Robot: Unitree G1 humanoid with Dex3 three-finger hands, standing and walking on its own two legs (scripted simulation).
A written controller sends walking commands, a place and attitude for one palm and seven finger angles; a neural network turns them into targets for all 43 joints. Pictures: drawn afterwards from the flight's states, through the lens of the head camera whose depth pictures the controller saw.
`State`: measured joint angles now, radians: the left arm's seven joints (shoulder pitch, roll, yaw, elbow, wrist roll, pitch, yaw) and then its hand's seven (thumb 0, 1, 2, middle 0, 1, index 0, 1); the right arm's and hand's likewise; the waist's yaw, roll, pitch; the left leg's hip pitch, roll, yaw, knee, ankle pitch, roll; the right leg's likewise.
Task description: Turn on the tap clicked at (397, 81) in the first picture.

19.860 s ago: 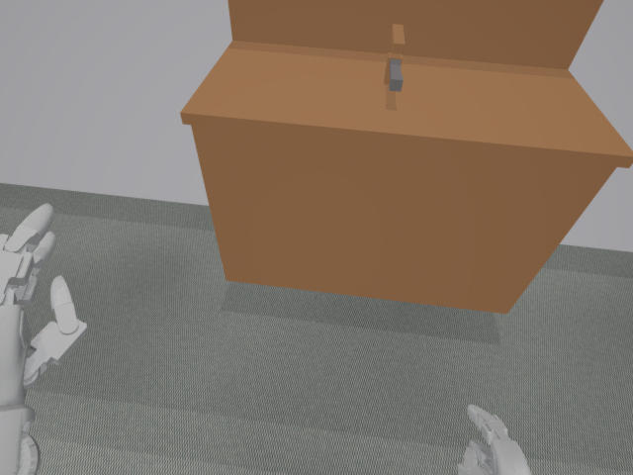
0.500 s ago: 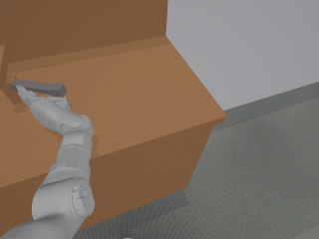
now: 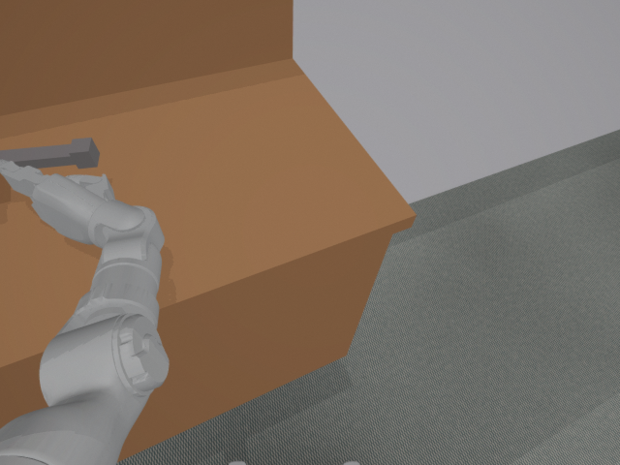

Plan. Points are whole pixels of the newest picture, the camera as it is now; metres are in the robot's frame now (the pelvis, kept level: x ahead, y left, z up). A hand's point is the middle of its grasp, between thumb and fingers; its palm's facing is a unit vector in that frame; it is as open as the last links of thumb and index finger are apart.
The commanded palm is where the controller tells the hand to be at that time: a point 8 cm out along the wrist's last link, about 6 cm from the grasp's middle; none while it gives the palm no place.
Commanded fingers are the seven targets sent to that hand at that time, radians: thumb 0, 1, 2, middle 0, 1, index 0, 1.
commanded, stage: push the lever round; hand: left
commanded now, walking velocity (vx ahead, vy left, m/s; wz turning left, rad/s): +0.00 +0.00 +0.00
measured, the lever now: (84, 153) +0.52 +0.27 +0.11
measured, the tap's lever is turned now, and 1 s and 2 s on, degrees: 77 86 86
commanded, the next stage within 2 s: lift the hand up off the lever in 0.10 s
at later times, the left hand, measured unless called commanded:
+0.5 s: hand (107, 176) +0.49 +0.24 +0.09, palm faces +0.86 -0.50 -0.10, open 8.4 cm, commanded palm +0.44 +0.25 +0.11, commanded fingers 0.00 0.90 0.90 -0.15 -0.15 -0.15 -0.15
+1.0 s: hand (90, 161) +0.48 +0.25 +0.12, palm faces +0.84 -0.53 -0.08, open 7.8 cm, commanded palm +0.43 +0.26 +0.13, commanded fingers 0.00 0.90 0.90 -0.15 -0.15 -0.15 -0.15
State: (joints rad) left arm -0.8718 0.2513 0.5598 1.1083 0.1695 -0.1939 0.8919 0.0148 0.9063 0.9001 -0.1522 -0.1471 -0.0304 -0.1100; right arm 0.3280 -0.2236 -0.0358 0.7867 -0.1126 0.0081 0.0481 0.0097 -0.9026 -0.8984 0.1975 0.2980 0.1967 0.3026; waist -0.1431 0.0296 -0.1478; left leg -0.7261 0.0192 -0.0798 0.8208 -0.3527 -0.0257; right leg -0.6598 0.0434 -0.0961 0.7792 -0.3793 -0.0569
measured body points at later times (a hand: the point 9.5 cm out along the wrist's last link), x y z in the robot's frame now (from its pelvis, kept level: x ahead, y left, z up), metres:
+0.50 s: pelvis +0.00 +0.00 +0.00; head +0.06 +0.01 +0.45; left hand +0.44 +0.26 +0.10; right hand +0.00 -0.25 -0.13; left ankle +0.02 +0.14 -0.70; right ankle +0.00 -0.08 -0.70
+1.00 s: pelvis +0.02 +0.01 +0.01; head +0.06 +0.01 +0.46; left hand +0.44 +0.28 +0.13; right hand +0.05 -0.25 -0.12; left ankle +0.02 +0.14 -0.70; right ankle +0.00 -0.08 -0.70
